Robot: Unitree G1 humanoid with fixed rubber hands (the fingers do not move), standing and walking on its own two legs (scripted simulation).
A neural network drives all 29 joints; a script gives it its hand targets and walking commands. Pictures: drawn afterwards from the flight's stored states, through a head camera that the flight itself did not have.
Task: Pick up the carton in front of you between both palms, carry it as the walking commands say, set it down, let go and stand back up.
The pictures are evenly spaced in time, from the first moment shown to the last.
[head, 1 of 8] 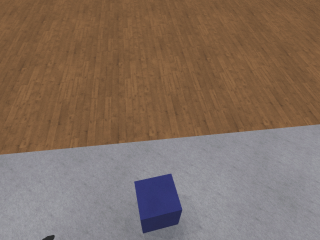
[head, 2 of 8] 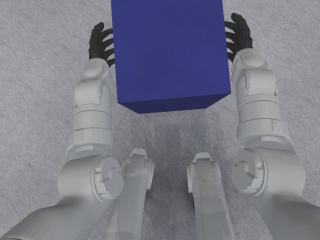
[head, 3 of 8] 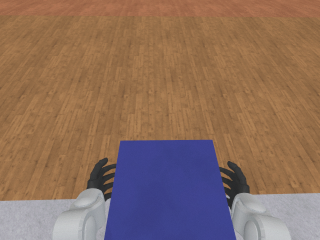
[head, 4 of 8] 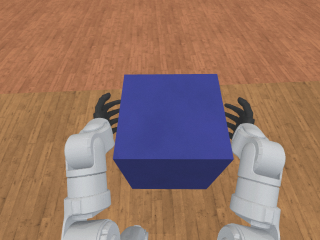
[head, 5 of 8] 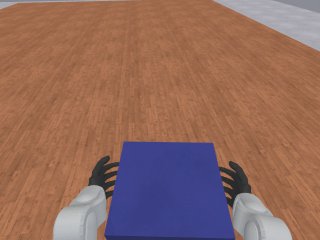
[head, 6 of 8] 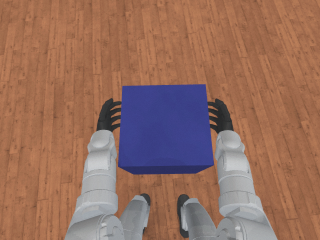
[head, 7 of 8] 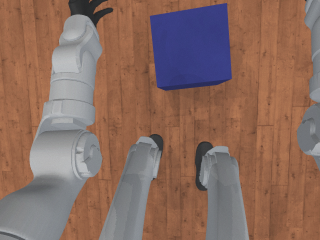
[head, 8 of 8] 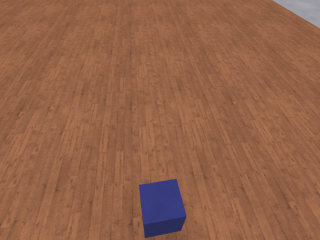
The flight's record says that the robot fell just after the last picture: no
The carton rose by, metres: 1.03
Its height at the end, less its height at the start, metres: +0.32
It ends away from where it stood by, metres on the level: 5.38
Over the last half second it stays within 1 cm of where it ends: yes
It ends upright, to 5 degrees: yes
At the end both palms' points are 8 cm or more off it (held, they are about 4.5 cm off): yes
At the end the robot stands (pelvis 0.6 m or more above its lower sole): yes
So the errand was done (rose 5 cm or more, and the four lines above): yes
